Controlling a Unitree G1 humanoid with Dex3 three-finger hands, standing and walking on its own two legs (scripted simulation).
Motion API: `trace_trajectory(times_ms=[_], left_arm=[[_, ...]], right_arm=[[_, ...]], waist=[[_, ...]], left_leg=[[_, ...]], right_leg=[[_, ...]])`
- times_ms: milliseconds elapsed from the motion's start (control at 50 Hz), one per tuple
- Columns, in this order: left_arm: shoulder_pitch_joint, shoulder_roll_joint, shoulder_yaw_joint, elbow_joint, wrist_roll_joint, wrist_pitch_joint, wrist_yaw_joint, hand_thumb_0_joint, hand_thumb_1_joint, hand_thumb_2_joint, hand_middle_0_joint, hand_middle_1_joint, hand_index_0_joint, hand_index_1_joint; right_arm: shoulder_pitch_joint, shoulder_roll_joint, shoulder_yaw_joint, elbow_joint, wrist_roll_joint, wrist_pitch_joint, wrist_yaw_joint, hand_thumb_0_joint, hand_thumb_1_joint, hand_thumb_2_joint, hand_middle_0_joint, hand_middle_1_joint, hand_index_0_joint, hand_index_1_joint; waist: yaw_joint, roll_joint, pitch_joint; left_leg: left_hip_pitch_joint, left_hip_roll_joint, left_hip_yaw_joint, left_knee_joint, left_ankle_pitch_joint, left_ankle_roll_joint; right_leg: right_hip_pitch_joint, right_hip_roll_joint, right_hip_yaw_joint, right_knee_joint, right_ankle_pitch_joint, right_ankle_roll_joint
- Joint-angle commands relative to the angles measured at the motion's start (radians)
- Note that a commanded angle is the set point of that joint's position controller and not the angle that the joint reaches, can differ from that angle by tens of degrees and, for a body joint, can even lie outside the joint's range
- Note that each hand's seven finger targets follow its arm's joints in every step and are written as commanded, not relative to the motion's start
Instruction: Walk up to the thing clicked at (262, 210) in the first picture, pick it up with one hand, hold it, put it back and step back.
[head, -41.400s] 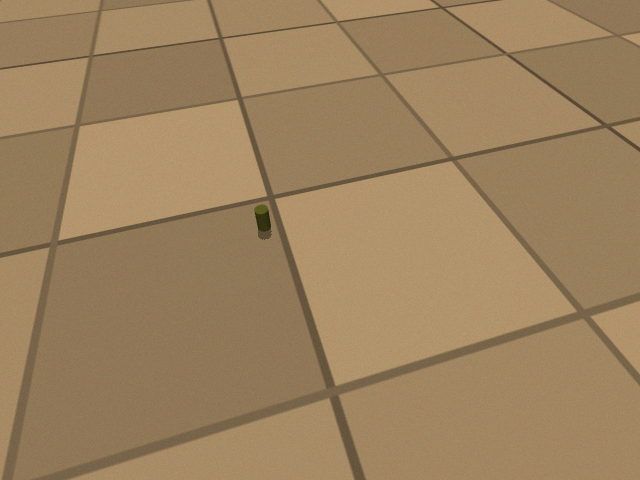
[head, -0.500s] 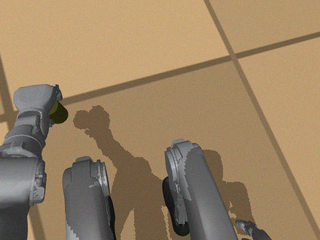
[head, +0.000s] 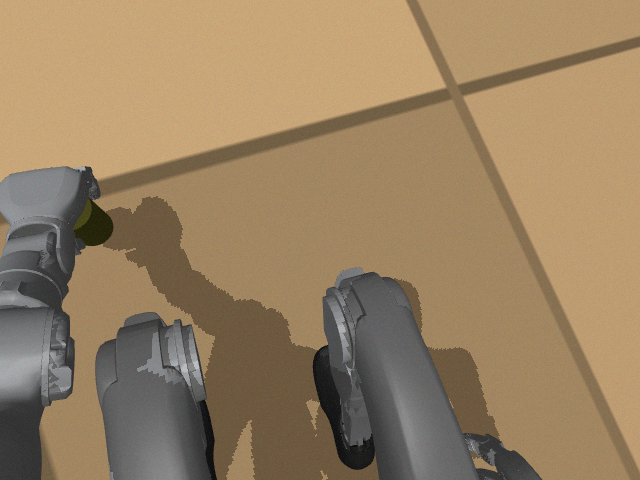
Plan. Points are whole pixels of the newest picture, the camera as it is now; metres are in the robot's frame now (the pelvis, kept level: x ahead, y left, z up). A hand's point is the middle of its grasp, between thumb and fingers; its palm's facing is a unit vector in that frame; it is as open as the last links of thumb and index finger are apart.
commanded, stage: rest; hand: left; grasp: from above
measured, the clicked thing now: (80, 219) +0.48 +0.24 -0.22
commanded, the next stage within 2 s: open in 0.94 s
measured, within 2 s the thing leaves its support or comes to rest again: rests again in 0.58 s
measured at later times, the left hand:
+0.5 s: hand (79, 229) +0.46 +0.25 -0.22, palm faces -0.45 -0.08 -0.89, open 8.7 cm
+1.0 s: hand (79, 227) +0.47 +0.25 -0.24, palm faces -0.45 -0.09 -0.89, open 8.6 cm
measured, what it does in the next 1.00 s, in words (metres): stands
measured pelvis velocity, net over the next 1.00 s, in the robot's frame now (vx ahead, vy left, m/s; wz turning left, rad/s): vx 0.00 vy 0.00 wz -0.07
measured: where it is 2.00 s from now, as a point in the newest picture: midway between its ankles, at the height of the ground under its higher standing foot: (276, 450)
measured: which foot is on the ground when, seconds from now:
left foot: down 0.00-1.00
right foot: down 0.00-1.00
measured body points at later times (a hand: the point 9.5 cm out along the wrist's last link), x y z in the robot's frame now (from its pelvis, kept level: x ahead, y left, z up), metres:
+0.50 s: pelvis +0.00 +0.00 -0.02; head +0.26 +0.07 +0.35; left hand +0.48 +0.25 -0.17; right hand +0.02 -0.27 -0.11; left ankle +0.08 +0.13 -0.29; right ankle +0.10 -0.12 -0.29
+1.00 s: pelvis +0.00 +0.00 -0.02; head +0.26 +0.07 +0.34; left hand +0.49 +0.25 -0.18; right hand +0.00 -0.26 -0.10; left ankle +0.08 +0.13 -0.29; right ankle +0.10 -0.12 -0.29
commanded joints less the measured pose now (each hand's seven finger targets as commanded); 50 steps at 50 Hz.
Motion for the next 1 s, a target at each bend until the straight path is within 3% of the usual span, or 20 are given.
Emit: trace_trajectory(times_ms=[0, 40, 140, 200, 240, 260, 280, 300, 320, 360, 380, 440, 520, 580, 640, 700, 780, 820, 900, 980], left_arm=[[-0.332, 0.22, 0.026, -0.131, -0.017, 0.001, 0.05, 0.0, 0.548, 0.766, -0.941, -0.691, -0.949, -0.683], [-0.312, 0.195, 0.016, -0.09, -0.016, 0.0, 0.052, 0.0, 0.554, 0.737, -0.945, -0.686, -0.957, -0.674], [-0.335, 0.238, 0.038, -0.098, -0.015, -0.015, 0.065, 0.0, 0.545, 0.738, -0.92, -0.725, -0.94, -0.704], [-0.306, 0.267, 0.068, -0.108, -0.012, -0.019, 0.077, 0.0, 0.554, 0.749, -0.941, -0.701, -0.955, -0.687], [-0.304, 0.267, 0.067, -0.086, -0.004, -0.022, 0.083, 0.0, 0.56, 0.734, -0.935, -0.708, -0.953, -0.689], [-0.292, 0.223, 0.04, -0.067, -0.007, -0.019, 0.082, 0.0, 0.557, 0.744, -0.936, -0.711, -0.952, -0.694], [-0.324, 0.252, 0.057, -0.099, -0.007, -0.024, 0.088, 0.0, 0.571, 0.764, -0.943, -0.723, -0.959, -0.707], [-0.328, 0.277, 0.071, -0.11, -0.008, -0.025, 0.093, 0.0, 0.568, 0.767, -0.943, -0.727, -0.959, -0.711], [-0.295, 0.258, 0.051, -0.049, -0.006, -0.021, 0.093, 0.0, 0.571, 0.774, -0.952, -0.72, -0.964, -0.707], [-0.304, 0.293, 0.081, -0.052, 0.01, -0.023, 0.104, 0.0, 0.587, 0.78, -0.956, -0.729, -0.971, -0.714], [-0.316, 0.29, 0.084, -0.074, 0.005, -0.026, 0.109, 0.0, 0.58, 0.779, -0.961, -0.709, -0.97, -0.699], [-0.321, 0.246, 0.046, -0.031, 0.002, -0.026, 0.112, 0.0, 0.57, 0.741, -0.945, -0.708, -0.962, -0.691], [-0.308, 0.338, 0.107, -0.036, 0.017, -0.031, 0.13, 0.0, 0.592, 0.726, -0.951, -0.706, -0.972, -0.684], [-0.32, 0.306, 0.091, 0.003, 0.021, -0.034, 0.134, 0.0, 0.597, 0.723, -0.955, -0.712, -0.977, -0.689], [-0.344, 0.282, 0.061, -0.025, 0.009, -0.039, 0.132, 0.0, 0.598, 0.703, -0.942, -0.725, -0.971, -0.695], [-0.307, 0.333, 0.091, 0.01, 0.016, -0.039, 0.142, 0.0, 0.623, 0.701, -0.957, -0.725, -0.987, -0.694], [-0.298, 0.315, 0.086, 0.054, 0.018, -0.038, 0.145, 0.0, 0.613, 0.692, -0.957, -0.702, -0.983, -0.675], [-0.29, 0.291, 0.058, 0.055, 0.003, -0.039, 0.144, 0.0, 0.588, 0.686, -0.945, -0.701, -0.97, -0.675], [-0.3, 0.33, 0.073, 0.081, 0.01, -0.046, 0.145, 0.0, 0.581, 0.673, -0.939, -0.692, -0.965, -0.666], [-0.27, 0.338, 0.082, 0.11, 0.007, -0.051, 0.152, 0.0, 0.593, 0.654, -0.941, -0.69, -0.97, -0.661]], right_arm=[[0.213, -0.253, -0.074, -0.004, -0.005, -0.012, -0.007, 0.0, -0.904, -0.899, 0.2, 0.3, 0.2, 0.3], [0.216, -0.247, -0.066, -0.003, -0.013, -0.015, -0.002, 0.0, -0.907, -0.899, 0.2, 0.3, 0.2, 0.3], [0.22, -0.256, -0.06, 0.003, -0.023, -0.028, 0.015, 0.0, -0.909, -0.9, 0.2, 0.3, 0.2, 0.3], [0.232, -0.263, -0.053, 0.003, -0.028, -0.031, 0.022, 0.0, -0.908, -0.9, 0.2, 0.3, 0.2, 0.3], [0.228, -0.267, -0.055, -0.001, -0.032, -0.033, 0.029, 0.0, -0.908, -0.9, 0.2, 0.3, 0.2, 0.3], [0.226, -0.258, -0.05, 0.0, -0.03, -0.035, 0.032, 0.0, -0.908, -0.9, 0.2, 0.3, 0.2, 0.3], [0.227, -0.267, -0.051, -0.001, -0.033, -0.036, 0.035, 0.0, -0.907, -0.9, 0.2, 0.3, 0.2, 0.3], [0.223, -0.272, -0.052, -0.003, -0.031, -0.036, 0.034, 0.0, -0.907, -0.9, 0.2, 0.3, 0.2, 0.3], [0.207, -0.269, -0.046, -0.004, -0.031, -0.036, 0.037, 0.0, -0.908, -0.901, 0.2, 0.3, 0.2, 0.3], [0.234, -0.281, -0.048, 0.001, -0.041, -0.04, 0.043, 0.0, -0.907, -0.9, 0.2, 0.3, 0.2, 0.3], [0.228, -0.284, -0.047, -0.005, -0.04, -0.04, 0.044, 0.0, -0.907, -0.901, 0.2, 0.3, 0.2, 0.3], [0.217, -0.282, -0.037, -0.001, -0.042, -0.053, 0.051, 0.0, -0.909, -0.902, 0.2, 0.3, 0.2, 0.3], [0.231, -0.307, -0.039, 0.0, -0.048, -0.059, 0.055, 0.0, -0.906, -0.9, 0.2, 0.3, 0.2, 0.3], [0.23, -0.298, -0.033, 0.006, -0.061, -0.068, 0.067, 0.0, -0.91, -0.902, 0.2, 0.301, 0.2, 0.301], [0.222, -0.296, -0.022, -0.005, -0.061, -0.081, 0.074, 0.0, -0.91, -0.902, 0.2, 0.3, 0.2, 0.3], [0.228, -0.317, -0.023, 0.006, -0.063, -0.09, 0.081, 0.0, -0.911, -0.903, 0.2, 0.301, 0.2, 0.301], [0.246, -0.317, -0.016, 0.013, -0.071, -0.096, 0.091, 0.0, -0.911, -0.903, 0.2, 0.301, 0.2, 0.301], [0.211, -0.317, -0.011, -0.004, -0.064, -0.099, 0.09, 0.0, -0.912, -0.904, 0.2, 0.301, 0.2, 0.301], [0.234, -0.324, -0.005, 0.007, -0.07, -0.106, 0.097, 0.0, -0.914, -0.905, 0.2, 0.301, 0.2, 0.301], [0.227, -0.333, 0.005, -0.001, -0.074, -0.108, 0.096, 0.0, -0.914, -0.905, 0.2, 0.301, 0.2, 0.301]], waist=[[-0.013, 0.276, -0.66], [-0.026, 0.265, -0.64], [-0.047, 0.263, -0.639], [-0.022, 0.287, -0.678], [-0.04, 0.292, -0.656], [-0.046, 0.29, -0.652], [-0.052, 0.311, -0.655], [-0.034, 0.333, -0.67], [-0.035, 0.319, -0.638], [-0.06, 0.3, -0.61], [-0.051, 0.303, -0.626], [-0.071, 0.305, -0.585], [-0.059, 0.329, -0.596], [-0.091, 0.338, -0.547], [-0.096, 0.343, -0.573], [-0.088, 0.35, -0.56], [-0.111, 0.325, -0.519], [-0.092, 0.323, -0.528], [-0.113, 0.316, -0.495], [-0.103, 0.311, -0.493]], left_leg=[[0.473, -0.001, 0.105, -0.23, 0.13, 0.06], [0.46, 0.0, 0.105, -0.219, 0.135, 0.06], [0.446, 0.005, 0.098, -0.178, 0.174, 0.061], [0.455, 0.003, 0.1, -0.175, 0.204, 0.06], [0.448, 0.006, 0.096, -0.168, 0.192, 0.059], [0.46, 0.006, 0.095, -0.169, 0.193, 0.058], [0.464, 0.006, 0.09, -0.172, 0.188, 0.056], [0.474, 0.005, 0.088, -0.177, 0.181, 0.055], [0.445, 0.006, 0.087, -0.174, 0.153, 0.056], [0.431, 0.007, 0.088, -0.158, 0.164, 0.058], [0.433, 0.007, 0.087, -0.16, 0.169, 0.058], [0.441, 0.007, 0.078, -0.155, 0.144, 0.055], [0.441, 0.008, 0.073, -0.158, 0.156, 0.052], [0.443, 0.012, 0.068, -0.149, 0.139, 0.049], [0.446, 0.011, 0.069, -0.139, 0.156, 0.052], [0.455, 0.013, 0.064, -0.137, 0.167, 0.047], [0.427, 0.014, 0.056, -0.135, 0.164, 0.048], [0.428, 0.014, 0.053, -0.142, 0.156, 0.049], [0.405, 0.016, 0.051, -0.134, 0.138, 0.053], [0.407, 0.016, 0.042, -0.146, 0.135, 0.05]], right_leg=[[0.342, 0.022, -0.1, -0.242, 0.191, -0.069], [0.355, 0.025, -0.102, -0.236, 0.2, -0.067], [0.369, 0.031, -0.109, -0.214, 0.252, -0.061], [0.408, 0.03, -0.107, -0.211, 0.274, -0.059], [0.388, 0.033, -0.114, -0.203, 0.264, -0.062], [0.384, 0.035, -0.114, -0.203, 0.268, -0.061], [0.375, 0.036, -0.122, -0.195, 0.262, -0.063], [0.368, 0.035, -0.121, -0.196, 0.253, -0.067], [0.355, 0.037, -0.122, -0.195, 0.225, -0.067], [0.364, 0.037, -0.126, -0.191, 0.243, -0.063], [0.364, 0.038, -0.127, -0.193, 0.245, -0.063], [0.325, 0.039, -0.138, -0.191, 0.222, -0.067], [0.34, 0.04, -0.146, -0.18, 0.225, -0.068], [0.315, 0.042, -0.153, -0.173, 0.217, -0.07], [0.341, 0.043, -0.15, -0.18, 0.238, -0.064], [0.336, 0.042, -0.158, -0.169, 0.243, -0.068], [0.333, 0.047, -0.166, -0.168, 0.242, -0.066], [0.326, 0.049, -0.166, -0.178, 0.233, -0.067], [0.335, 0.05, -0.164, -0.173, 0.222, -0.064], [0.336, 0.053, -0.173, -0.183, 0.209, -0.065]])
